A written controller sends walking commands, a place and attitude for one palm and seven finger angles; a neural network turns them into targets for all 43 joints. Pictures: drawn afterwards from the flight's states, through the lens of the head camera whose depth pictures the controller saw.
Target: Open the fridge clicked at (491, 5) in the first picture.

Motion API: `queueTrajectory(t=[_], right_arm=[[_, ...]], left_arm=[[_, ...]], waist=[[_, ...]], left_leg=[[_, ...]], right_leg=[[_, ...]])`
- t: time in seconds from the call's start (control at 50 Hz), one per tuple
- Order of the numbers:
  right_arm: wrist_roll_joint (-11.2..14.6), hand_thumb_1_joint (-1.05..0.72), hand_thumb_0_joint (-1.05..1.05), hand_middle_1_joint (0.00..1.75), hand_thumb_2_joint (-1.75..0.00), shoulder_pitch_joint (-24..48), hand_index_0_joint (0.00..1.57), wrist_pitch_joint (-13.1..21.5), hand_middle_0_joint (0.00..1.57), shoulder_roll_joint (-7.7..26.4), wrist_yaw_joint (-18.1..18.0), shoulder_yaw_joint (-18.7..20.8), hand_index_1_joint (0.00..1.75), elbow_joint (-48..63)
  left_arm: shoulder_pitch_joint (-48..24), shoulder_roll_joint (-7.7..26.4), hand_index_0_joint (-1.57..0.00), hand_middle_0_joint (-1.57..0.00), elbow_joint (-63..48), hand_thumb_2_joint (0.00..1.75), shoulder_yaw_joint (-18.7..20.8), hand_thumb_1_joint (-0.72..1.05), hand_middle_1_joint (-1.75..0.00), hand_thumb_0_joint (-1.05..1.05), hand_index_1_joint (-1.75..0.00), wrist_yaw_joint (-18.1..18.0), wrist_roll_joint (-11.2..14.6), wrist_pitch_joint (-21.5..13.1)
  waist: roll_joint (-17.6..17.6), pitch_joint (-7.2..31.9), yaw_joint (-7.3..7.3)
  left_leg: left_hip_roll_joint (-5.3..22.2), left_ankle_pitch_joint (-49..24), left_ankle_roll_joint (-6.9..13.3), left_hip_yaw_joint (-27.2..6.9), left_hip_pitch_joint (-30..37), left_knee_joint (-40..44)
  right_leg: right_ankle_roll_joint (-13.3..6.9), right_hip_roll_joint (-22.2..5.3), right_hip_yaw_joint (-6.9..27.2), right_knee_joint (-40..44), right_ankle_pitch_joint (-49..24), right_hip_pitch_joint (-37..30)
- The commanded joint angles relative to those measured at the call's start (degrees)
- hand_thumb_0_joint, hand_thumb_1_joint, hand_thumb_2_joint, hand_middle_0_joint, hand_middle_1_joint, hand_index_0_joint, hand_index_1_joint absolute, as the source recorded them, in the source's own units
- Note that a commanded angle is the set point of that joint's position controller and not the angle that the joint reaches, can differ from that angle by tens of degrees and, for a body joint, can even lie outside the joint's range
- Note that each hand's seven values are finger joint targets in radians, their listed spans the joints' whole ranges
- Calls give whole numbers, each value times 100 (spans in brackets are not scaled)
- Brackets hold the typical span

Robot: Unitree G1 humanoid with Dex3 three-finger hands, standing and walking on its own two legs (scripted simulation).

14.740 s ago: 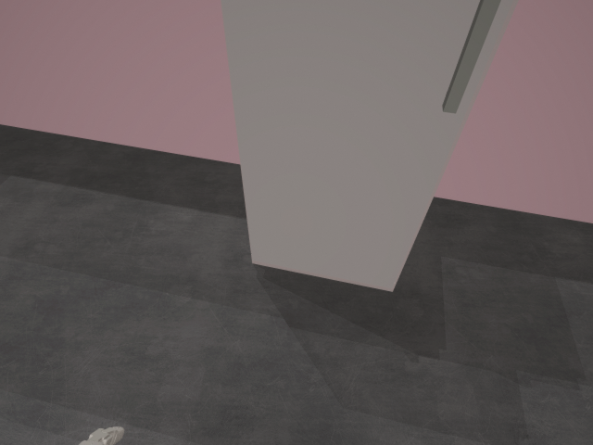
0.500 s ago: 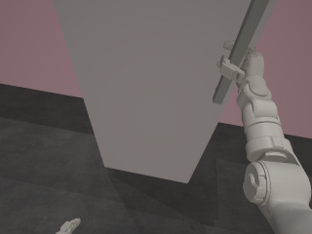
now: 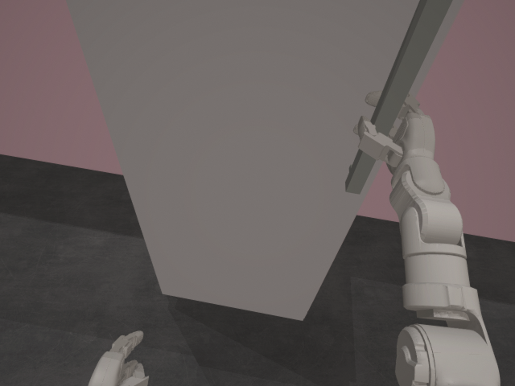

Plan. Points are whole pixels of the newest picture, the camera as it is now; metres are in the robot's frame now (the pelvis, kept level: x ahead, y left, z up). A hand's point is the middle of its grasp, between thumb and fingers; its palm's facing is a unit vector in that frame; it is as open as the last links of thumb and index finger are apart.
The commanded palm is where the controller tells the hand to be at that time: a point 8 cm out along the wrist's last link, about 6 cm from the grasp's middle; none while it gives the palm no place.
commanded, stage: pull the door a little, standing still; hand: right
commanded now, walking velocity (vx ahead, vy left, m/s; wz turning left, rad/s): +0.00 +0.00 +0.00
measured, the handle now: (388, 96) +0.47 -0.14 +0.25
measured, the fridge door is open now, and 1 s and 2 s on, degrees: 0 2 37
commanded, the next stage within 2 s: walk backward, drawing the door open in 0.42 s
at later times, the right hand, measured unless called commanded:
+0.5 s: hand (367, 145) +0.40 -0.11 +0.21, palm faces +0.08 +1.00 -0.04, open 6.5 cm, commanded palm +0.32 -0.16 +0.22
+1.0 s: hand (366, 151) +0.41 -0.12 +0.20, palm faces +0.22 +0.95 -0.22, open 7.7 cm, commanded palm +0.37 -0.16 +0.20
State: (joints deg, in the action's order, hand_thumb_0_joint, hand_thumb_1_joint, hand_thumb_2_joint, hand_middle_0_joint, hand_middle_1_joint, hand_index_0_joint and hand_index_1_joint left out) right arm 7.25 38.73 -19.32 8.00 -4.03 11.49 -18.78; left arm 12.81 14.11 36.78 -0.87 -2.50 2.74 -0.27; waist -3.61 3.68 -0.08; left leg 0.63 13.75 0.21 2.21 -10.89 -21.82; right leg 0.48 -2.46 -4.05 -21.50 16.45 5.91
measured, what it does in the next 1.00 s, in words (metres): walks ahead: right foot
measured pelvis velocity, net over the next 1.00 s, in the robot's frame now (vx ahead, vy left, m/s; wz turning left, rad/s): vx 0.12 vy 0.05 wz -0.07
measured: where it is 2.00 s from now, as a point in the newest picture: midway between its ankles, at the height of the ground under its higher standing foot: outside the picture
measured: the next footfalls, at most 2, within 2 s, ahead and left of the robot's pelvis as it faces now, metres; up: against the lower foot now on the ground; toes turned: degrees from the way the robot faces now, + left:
right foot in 0.74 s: +0.16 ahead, -0.10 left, +0.00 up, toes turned +1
left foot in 1.08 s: +0.25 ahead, +0.18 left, +0.00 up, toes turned -6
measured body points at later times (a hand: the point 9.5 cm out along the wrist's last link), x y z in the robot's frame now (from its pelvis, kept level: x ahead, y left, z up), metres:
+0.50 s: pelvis +0.06 +0.01 +0.01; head +0.06 +0.05 +0.46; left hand +0.23 +0.24 -0.09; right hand +0.39 -0.17 +0.22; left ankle -0.02 +0.11 -0.73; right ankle -0.07 -0.14 -0.71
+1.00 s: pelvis +0.12 +0.05 -0.01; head +0.18 +0.06 +0.44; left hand +0.31 +0.20 -0.12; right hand +0.39 -0.17 +0.21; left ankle +0.17 +0.14 -0.71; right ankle +0.12 -0.10 -0.74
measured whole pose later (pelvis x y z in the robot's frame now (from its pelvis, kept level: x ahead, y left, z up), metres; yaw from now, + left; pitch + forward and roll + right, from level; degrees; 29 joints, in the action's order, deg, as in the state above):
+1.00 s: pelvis +0.12 +0.05 -0.01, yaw -4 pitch +0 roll -1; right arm 3.5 1.1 0.6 15.0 -6.1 7.0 26.9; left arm 6.7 5.1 34.2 -3.3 -1.5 -0.7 -2.2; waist -2.3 -8.8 -0.5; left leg -1.5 22.7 -0.5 -0.6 -26.2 -46.9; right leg 1.5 1.0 5.7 -26.8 12.8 13.4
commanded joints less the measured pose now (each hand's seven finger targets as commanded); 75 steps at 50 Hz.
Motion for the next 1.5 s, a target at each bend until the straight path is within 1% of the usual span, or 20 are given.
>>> queueTrajectory(t=[0.0, 0.5, 0.52, 0.56, 0.6, 0.64, 0.68, 0.72, 0.76, 0.84, 0.96, 1.02, 1.06, 1.08, 1.16, 1.38, 1.4, 1.42, 1.44, 1.48], right_arm=[[-5, -90, 0, 140, -90, 2730, 45, 121, 45, 898, 15, 29, 140, 1445], [395, -90, 0, 140, -90, -2988, 45, -109, 45, 852, 401, 169, 140, 6960], [-239, -90, 0, 140, -90, -572, 45, 1006, 45, 2691, 39, 798, 140, 6128], [-303, -90, 0, 140, -90, -2578, 45, 1714, 45, 1792, -133, 596, 140, 4942], [-417, -90, 0, 140, -90, -3072, 45, 2157, 45, 1702, -115, 447, 140, 5630], [-470, -90, 0, 140, -90, -2766, 45, 2606, 45, 1703, -107, 458, 140, 6010], [-362, -90, 0, 140, -90, -2423, 45, 2720, 45, 1277, -62, 34, 140, 6302], [-397, -90, 0, 140, -90, -2151, 45, 2911, 45, 1153, -142, -329, 140, 6824], [-549, -90, 0, 140, -90, -2322, 45, 2841, 45, 1167, -233, -305, 140, 6521], [-659, -90, 0, 140, -90, -2556, 45, 2774, 45, 1400, -287, -1, 140, 6689], [-484, -90, 0, 140, -90, -2479, 45, 2791, 45, 1501, -266, 70, 140, 6444], [-488, -90, 0, 140, -90, -2457, 45, 2891, 45, 1577, -296, 260, 140, 6284], [-580, -90, 0, 140, -90, -2574, 45, 2892, 45, 2090, -318, 651, 140, 6224], [-560, -90, 0, 140, -90, -2788, 45, 2857, 45, 2066, -307, 816, 140, 6124], [-605, -90, 0, 140, -90, -3055, 45, 2995, 45, 1825, -367, 847, 140, 6106], [-548, -90, 0, 140, -90, -2375, 45, 3085, 45, 1378, -401, 59, 140, 6584], [-525, -90, 0, 140, -90, -2223, 45, 3045, 45, 1308, -384, -89, 140, 6584], [-525, -90, 0, 140, -90, -2041, 45, 3068, 45, 1238, -349, -261, 140, 6723], [-659, -90, 0, 140, -90, -2028, 45, 3101, 45, 1387, -276, -320, 140, 6714], [-785, -90, 0, 140, -90, -1417, 45, 3099, 45, 1528, -82, -241, 140, 7099]], left_arm=[[-514, 547, -20, -20, -757, 90, 175, 90, -30, 0, -30, -65, -46, -243], [-1517, 255, -20, -20, -1734, 90, 47, 90, -30, 0, -30, 323, -57, -76], [-1153, 727, -20, -20, -1573, 90, 64, 90, -30, 0, -30, 63, -202, -98], [-1004, 462, -20, -20, -1380, 90, 156, 90, -30, 0, -30, -73, -282, -120], [-1115, 302, -20, -20, -1623, 90, 154, 90, -30, 0, -30, -97, -326, -194], [-966, 247, -20, -20, -1448, 90, 141, 90, -30, 0, -30, -55, -451, -291], [-785, 236, -20, -20, -1395, 90, 100, 90, -30, 0, -30, -89, -444, -175], [-838, 499, -20, -20, -1364, 90, 372, 90, -30, 0, -30, 36, -440, -158], [-645, 355, -20, -20, -1321, 90, 369, 90, -30, 0, -30, 189, -329, -124], [-927, 112, -20, -20, -1171, 90, 220, 90, -30, 0, -30, 88, -360, -275], [-1108, 29, -20, -20, -1078, 90, 128, 90, -30, 0, -30, -22, -348, -656], [-1141, 62, -20, -20, -1053, 90, 93, 90, -30, 0, -30, -50, -344, -706], [-1074, -84, -20, -20, -1132, 90, 110, 90, -30, 0, -30, -111, -310, -644], [-1149, -138, -20, -20, -1138, 90, 95, 90, -30, 0, -30, -151, -395, -630], [-1068, -176, -20, -20, -1055, 90, 35, 90, -30, 0, -30, -178, -392, -532], [-487, 110, -20, -20, -1303, 90, 239, 90, -30, 0, -30, -218, -350, -523], [-452, 251, -20, -20, -1382, 90, 312, 90, -30, 0, -30, -206, -334, -512], [-640, 416, -20, -20, -1561, 90, 377, 90, -30, 0, -30, -183, -350, -572], [-713, 381, -20, -20, -1508, 90, 394, 90, -30, 0, -30, -129, -308, -594], [-898, 206, -20, -20, -1327, 90, 335, 90, -30, 0, -30, -33, -364, -664]], waist=[[467, 2023, 97], [385, 1897, 654], [621, 882, 23], [1865, 612, 293], [1973, 475, 616], [1147, 620, 515], [280, 1326, -36], [-1548, 2422, -4], [-684, 1894, -265], [99, 1104, -176], [-962, 1171, -68], [-481, 1147, 25], [1647, 1332, -27], [2016, 1398, 131], [1072, 1538, -20], [527, 1762, -177], [-107, 1655, -315], [-1508, 1218, -213], [-1467, 1159, -76], [-697, 900, -171]], left_leg=[[-46, -4024, 129, 93, 1298, -382], [117, -5182, 80, 102, 1733, -756], [359, -5888, 160, -353, 1506, -511], [985, -7364, 507, -309, 3006, -896], [1490, -8022, 750, -610, 3724, -1361], [1591, -7322, 701, -586, 2992, -1611], [808, -5206, 189, 370, 1166, -2287], [-300, 1651, -134, -3, -1414, -4737], [-450, 2510, -137, -326, -1724, -5191], [-184, 1852, -152, -396, -2499, -3816], [-53, 467, -57, -447, -774, -1923], [74, -851, -74, -393, 563, -455], [1633, -3806, 579, -1754, 836, 27], [2228, -4321, 959, -2043, 510, 110], [1863, -4272, 1014, -1007, 914, -348], [1515, -2787, 645, 108, 541, -869], [1101, -1850, 328, 357, -493, -1682], [263, 325, -165, 542, -2165, -2626], [272, 1914, -235, 25, -2944, -3570], [246, 1556, -183, -347, -3182, -4386]], right_leg=[[-190, 181, 76, -326, -3867, -444], [-147, 174, 257, -601, -4142, 57], [-209, 175, 123, -1455, -3186, 994], [-83, 514, 319, -2277, -186, 3137], [-42, 672, 451, -3133, 867, 4352], [-91, 330, 604, -2366, 406, 3815], [15, 314, 291, 40, -2246, 848], [-574, -1355, 1959, -411, -7994, -2406], [-977, -1533, 2218, -667, -8169, -2371], [-940, -1490, 2529, -643, -6904, -1989], [-809, -1419, 1994, -498, -4984, -452], [-466, -1043, 1717, -868, -3277, 569], [123, 484, 475, -2805, 832, 1494], [97, 686, 738, -4049, 1985, 1757], [199, 392, 713, -4786, 1409, 2184], [73, 67, 79, -713, 16, 616], [-131, -428, 887, -73, -890, -115], [-643, -1820, 2793, 261, -3421, -772], [-1134, -2801, 3753, 178, -5527, -1358], [-1156, -2412, 3045, -266, -5993, -1075]])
